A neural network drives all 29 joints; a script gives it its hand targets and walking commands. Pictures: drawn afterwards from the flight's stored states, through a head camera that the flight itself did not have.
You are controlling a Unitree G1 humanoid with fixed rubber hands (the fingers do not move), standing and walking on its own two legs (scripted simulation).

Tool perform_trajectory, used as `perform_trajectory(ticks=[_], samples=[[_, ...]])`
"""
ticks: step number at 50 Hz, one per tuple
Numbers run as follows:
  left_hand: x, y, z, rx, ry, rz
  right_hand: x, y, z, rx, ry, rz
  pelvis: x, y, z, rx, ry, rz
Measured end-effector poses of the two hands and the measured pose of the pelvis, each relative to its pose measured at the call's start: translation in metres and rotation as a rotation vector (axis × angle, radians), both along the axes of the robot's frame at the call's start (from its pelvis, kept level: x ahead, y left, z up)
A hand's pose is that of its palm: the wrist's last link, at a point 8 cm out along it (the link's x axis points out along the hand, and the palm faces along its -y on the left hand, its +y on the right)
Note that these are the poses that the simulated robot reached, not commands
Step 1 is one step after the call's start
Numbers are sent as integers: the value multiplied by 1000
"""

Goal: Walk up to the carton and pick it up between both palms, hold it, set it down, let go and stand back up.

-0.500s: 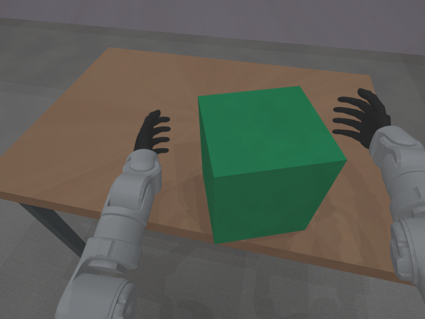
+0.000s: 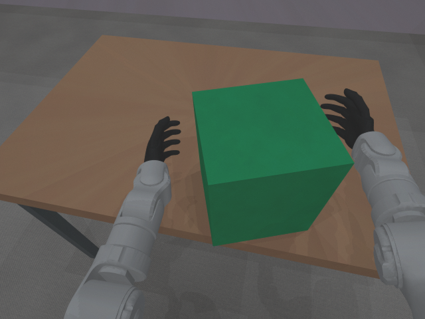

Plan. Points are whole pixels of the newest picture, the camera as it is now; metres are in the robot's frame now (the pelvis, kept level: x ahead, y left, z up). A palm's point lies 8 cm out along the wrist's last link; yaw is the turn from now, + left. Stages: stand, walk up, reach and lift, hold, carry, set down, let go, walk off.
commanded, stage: reach and lift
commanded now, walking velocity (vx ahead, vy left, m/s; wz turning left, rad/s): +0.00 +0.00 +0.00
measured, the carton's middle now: (255, 167) +0.42 -0.02 +0.04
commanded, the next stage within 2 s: none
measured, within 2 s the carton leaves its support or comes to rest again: neither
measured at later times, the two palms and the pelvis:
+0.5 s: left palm (167, 154) +0.38 +0.14 +0.10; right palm (342, 136) +0.46 -0.17 +0.11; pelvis -0.01 +0.00 +0.00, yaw +0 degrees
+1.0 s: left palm (167, 153) +0.38 +0.14 +0.10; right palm (339, 134) +0.46 -0.17 +0.11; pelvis -0.01 +0.00 +0.00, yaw +0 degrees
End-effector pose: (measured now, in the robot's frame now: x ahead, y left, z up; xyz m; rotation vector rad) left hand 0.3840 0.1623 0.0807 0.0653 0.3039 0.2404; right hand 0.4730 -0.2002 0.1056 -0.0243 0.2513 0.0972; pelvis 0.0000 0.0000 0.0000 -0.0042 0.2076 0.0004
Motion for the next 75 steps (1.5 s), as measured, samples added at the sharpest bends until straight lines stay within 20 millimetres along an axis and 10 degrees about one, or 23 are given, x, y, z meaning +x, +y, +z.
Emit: perform_trajectory(ticks=[19,75], samples=[[-9,-25,20,4,-47,-20,-14,24,-1,14,9,10,-12,-1,0,-4,-13,-3],[0,-18,20,18,-69,56,-16,50,-5,-5,27,-7,-11,-3,0,-4,-12,-5]])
